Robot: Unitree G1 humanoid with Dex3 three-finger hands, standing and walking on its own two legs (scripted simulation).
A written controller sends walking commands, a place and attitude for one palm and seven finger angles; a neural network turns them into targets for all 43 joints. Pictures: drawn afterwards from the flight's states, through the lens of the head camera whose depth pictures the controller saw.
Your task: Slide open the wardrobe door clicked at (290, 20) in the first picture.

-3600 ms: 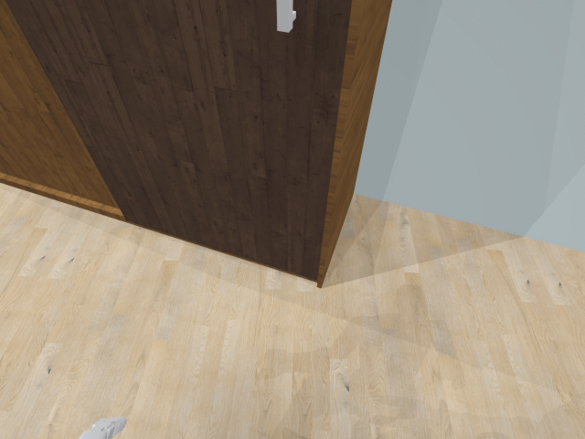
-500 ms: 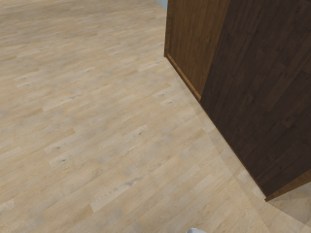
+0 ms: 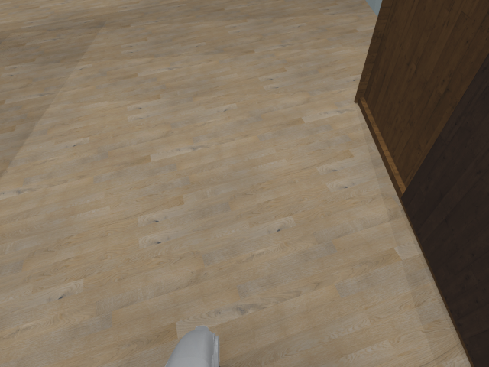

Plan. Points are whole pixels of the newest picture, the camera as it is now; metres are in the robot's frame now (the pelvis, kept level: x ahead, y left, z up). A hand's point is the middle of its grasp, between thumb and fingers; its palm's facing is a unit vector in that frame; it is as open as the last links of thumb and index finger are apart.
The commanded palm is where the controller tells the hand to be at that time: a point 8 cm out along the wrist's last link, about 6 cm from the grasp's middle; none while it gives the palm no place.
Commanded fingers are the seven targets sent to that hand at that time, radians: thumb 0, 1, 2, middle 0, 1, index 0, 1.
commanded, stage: walk to a spot facing it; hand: right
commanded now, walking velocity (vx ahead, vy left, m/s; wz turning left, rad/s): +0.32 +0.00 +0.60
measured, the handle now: out of the picture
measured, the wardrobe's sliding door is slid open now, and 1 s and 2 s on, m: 0.00 0.00 0.00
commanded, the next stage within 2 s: turn to face it in 0.44 s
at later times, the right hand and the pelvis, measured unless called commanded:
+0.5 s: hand (324, 285) +0.32 -0.14 -0.17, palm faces -0.19 +0.96 -0.23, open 7.3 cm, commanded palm none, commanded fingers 0.00 -0.90 -0.90 0.20 0.30 0.20 0.30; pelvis +0.21 +0.04 -0.01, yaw +14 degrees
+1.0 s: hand (333, 240) +0.43 -0.17 -0.18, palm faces -0.11 +0.98 -0.15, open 7.4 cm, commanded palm none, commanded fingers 0.00 -0.90 -0.90 0.20 0.30 0.20 0.30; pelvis +0.34 -0.01 +0.00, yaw +9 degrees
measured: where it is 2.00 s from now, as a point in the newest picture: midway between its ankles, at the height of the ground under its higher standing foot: (258, 338)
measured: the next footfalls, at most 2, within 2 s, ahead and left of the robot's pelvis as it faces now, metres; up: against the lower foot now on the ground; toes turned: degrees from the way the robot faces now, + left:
left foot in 0.18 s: +0.23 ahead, +0.13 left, +0.00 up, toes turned +15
right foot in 0.66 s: +0.43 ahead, -0.05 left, +0.00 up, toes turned +9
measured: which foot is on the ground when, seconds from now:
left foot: up 0.00-0.16, down 0.18-0.68, up 0.70-1.00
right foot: down 0.00-0.18, up 0.20-0.64, down 0.66-1.00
